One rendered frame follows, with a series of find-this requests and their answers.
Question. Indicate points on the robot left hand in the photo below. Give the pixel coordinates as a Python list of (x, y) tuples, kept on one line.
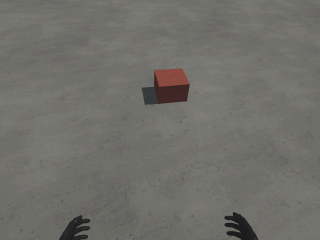
[(71, 230)]

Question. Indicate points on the carton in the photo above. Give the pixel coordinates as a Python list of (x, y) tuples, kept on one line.
[(171, 85)]

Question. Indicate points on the robot right hand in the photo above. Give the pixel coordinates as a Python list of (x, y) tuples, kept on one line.
[(246, 231)]

